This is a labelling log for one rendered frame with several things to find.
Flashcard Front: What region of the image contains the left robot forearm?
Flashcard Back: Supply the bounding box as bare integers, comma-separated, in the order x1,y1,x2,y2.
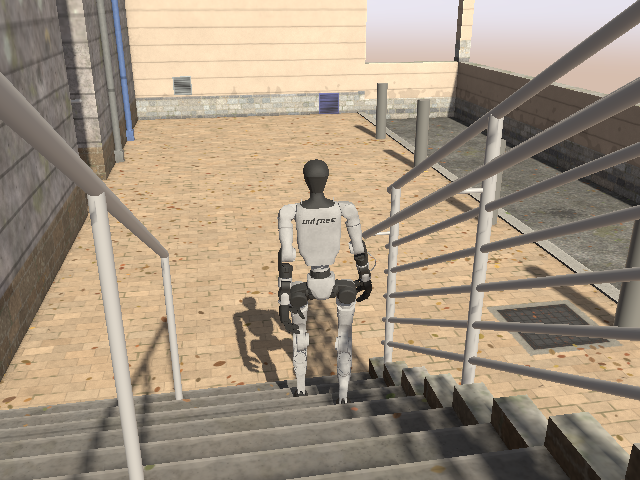
278,248,293,305

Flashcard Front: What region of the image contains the right robot hand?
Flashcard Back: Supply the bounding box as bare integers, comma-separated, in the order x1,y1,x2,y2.
353,277,372,302

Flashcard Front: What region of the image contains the right robot upper arm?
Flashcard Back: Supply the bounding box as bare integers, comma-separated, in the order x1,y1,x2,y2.
338,201,365,255

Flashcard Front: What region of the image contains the left robot upper arm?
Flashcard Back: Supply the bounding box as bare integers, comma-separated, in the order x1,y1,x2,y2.
277,203,297,262

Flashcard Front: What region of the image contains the robot torso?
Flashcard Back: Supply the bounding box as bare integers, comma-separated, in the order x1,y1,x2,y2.
294,197,341,300

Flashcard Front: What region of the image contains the humanoid robot head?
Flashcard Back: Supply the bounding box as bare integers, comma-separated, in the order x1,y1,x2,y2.
300,159,335,209

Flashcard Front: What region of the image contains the left robot hand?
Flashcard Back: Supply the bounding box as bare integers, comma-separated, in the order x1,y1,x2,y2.
279,305,305,334

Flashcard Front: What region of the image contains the right robot forearm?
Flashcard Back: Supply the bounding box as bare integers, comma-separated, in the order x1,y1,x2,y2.
354,240,371,282

